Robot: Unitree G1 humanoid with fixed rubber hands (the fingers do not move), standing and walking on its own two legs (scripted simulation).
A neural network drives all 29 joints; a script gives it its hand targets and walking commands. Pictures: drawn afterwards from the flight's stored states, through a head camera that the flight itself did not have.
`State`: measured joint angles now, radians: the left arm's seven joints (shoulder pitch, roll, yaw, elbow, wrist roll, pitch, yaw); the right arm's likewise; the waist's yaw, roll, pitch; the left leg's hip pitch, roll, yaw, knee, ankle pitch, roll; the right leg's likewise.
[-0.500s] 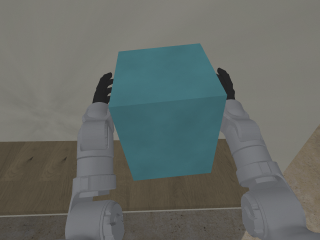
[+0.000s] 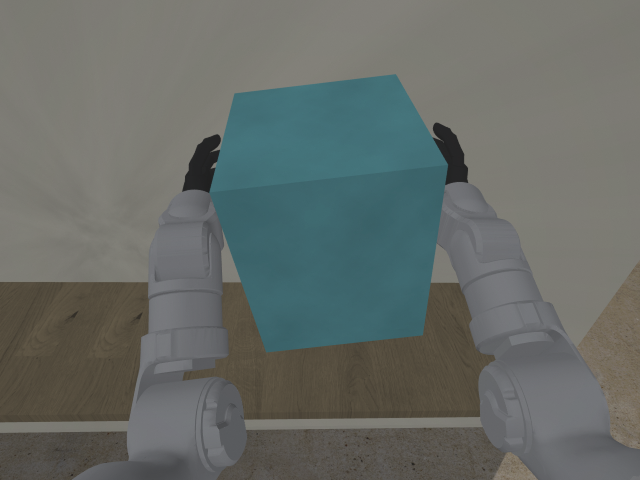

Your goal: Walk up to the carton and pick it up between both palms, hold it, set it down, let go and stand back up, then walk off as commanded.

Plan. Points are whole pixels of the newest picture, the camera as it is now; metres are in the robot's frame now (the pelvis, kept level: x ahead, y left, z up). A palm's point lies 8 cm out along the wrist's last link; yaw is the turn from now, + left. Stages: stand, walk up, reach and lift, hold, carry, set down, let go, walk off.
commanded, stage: hold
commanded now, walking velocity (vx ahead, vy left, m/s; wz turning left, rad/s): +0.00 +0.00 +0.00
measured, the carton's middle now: (329, 215) +0.38 -0.01 +0.20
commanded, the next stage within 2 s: none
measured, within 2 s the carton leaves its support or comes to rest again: neither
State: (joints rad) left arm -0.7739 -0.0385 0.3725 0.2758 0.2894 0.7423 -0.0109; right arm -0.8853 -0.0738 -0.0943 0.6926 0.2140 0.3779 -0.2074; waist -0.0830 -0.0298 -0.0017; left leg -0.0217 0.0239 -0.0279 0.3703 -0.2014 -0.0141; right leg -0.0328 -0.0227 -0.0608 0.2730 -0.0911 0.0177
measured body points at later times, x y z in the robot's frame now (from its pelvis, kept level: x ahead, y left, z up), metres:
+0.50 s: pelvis +0.01 +0.00 +0.00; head -0.06 +0.02 +0.44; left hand +0.39 +0.15 +0.24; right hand +0.40 -0.15 +0.25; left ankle +0.01 +0.13 -0.75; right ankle +0.05 -0.13 -0.75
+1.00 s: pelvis +0.01 +0.00 +0.00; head -0.06 +0.01 +0.44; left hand +0.38 +0.15 +0.24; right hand +0.39 -0.15 +0.25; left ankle +0.01 +0.13 -0.75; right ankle +0.05 -0.13 -0.75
